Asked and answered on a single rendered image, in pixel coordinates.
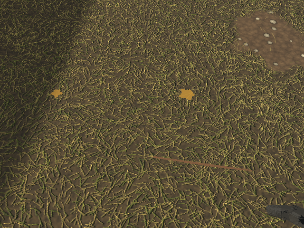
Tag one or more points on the right robot hand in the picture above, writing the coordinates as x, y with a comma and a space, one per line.
293, 214

